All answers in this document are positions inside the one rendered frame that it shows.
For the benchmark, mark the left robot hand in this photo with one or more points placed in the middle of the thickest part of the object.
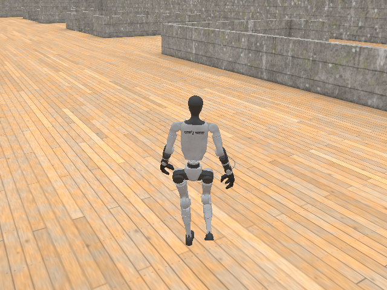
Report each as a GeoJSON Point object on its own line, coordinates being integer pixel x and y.
{"type": "Point", "coordinates": [169, 166]}

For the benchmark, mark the humanoid robot head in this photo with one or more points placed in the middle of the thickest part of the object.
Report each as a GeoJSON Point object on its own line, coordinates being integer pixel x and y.
{"type": "Point", "coordinates": [195, 104]}

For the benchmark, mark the robot left forearm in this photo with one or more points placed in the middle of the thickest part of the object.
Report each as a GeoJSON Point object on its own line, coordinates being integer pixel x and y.
{"type": "Point", "coordinates": [165, 157]}

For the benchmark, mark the robot left upper arm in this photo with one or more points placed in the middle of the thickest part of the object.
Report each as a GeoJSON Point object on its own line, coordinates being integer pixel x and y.
{"type": "Point", "coordinates": [175, 127]}

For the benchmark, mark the robot right thigh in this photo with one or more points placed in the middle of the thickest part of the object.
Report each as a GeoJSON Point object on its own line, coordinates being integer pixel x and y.
{"type": "Point", "coordinates": [206, 180]}

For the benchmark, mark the right robot hand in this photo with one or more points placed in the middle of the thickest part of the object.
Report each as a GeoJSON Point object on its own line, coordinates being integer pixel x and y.
{"type": "Point", "coordinates": [230, 180]}

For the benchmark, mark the robot right forearm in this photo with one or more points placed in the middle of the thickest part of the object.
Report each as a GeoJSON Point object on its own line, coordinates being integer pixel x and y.
{"type": "Point", "coordinates": [225, 163]}

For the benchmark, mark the robot right upper arm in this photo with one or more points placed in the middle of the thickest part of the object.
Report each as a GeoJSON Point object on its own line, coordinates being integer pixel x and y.
{"type": "Point", "coordinates": [213, 128]}

